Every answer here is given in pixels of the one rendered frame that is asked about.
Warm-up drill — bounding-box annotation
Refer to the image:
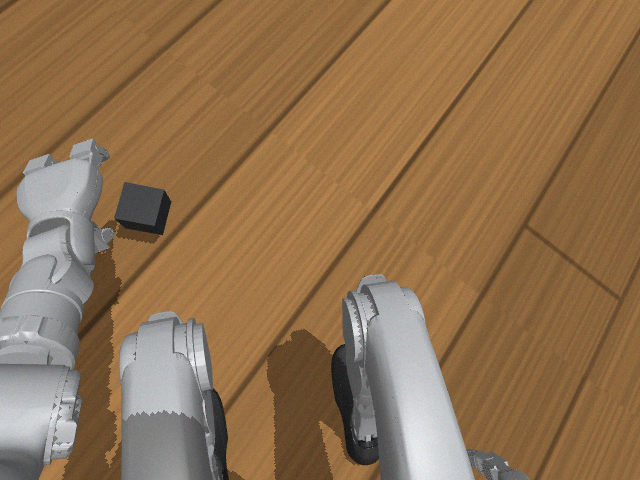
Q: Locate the cube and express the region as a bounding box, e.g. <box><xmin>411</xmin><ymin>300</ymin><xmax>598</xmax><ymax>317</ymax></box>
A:
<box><xmin>114</xmin><ymin>182</ymin><xmax>171</xmax><ymax>235</ymax></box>

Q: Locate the left robot arm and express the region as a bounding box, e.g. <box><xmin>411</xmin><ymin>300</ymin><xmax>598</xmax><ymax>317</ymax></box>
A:
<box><xmin>0</xmin><ymin>211</ymin><xmax>95</xmax><ymax>480</ymax></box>

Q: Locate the right robot foot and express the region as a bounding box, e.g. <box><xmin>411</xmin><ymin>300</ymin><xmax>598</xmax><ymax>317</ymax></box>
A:
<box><xmin>331</xmin><ymin>344</ymin><xmax>379</xmax><ymax>465</ymax></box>

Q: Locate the left robot foot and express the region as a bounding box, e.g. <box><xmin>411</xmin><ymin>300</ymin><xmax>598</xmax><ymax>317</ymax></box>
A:
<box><xmin>210</xmin><ymin>388</ymin><xmax>229</xmax><ymax>480</ymax></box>

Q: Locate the left robot hand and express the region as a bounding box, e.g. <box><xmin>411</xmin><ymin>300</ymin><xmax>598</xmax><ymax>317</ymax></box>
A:
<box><xmin>17</xmin><ymin>138</ymin><xmax>115</xmax><ymax>253</ymax></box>

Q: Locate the right robot hand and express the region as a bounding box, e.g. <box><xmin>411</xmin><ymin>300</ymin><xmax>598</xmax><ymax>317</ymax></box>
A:
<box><xmin>466</xmin><ymin>449</ymin><xmax>530</xmax><ymax>480</ymax></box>

